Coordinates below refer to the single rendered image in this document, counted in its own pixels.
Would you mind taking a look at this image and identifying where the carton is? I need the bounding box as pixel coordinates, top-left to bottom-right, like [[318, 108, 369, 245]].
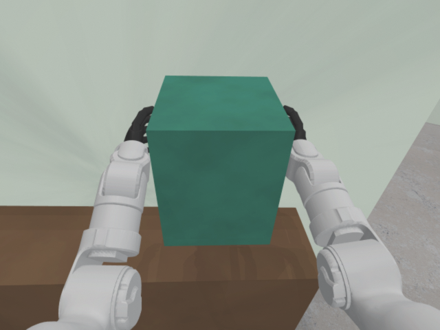
[[146, 76, 296, 246]]

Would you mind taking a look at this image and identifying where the robot right forearm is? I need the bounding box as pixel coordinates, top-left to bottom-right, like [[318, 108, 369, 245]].
[[285, 140, 402, 291]]

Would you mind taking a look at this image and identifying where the pedestal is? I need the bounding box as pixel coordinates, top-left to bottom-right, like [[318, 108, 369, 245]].
[[0, 206, 319, 330]]

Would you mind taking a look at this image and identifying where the robot left hand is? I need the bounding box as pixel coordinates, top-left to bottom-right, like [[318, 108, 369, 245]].
[[124, 106, 154, 152]]

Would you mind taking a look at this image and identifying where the robot left forearm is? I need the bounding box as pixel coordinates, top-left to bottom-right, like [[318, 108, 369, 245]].
[[58, 140, 151, 317]]

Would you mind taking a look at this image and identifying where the robot right upper arm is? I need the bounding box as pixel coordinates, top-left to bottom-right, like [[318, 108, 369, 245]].
[[317, 239, 440, 330]]

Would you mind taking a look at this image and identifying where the robot left upper arm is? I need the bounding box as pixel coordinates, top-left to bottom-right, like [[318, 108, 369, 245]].
[[26, 265, 142, 330]]

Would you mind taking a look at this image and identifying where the robot right hand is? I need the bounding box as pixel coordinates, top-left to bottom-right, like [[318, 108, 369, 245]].
[[283, 105, 307, 140]]

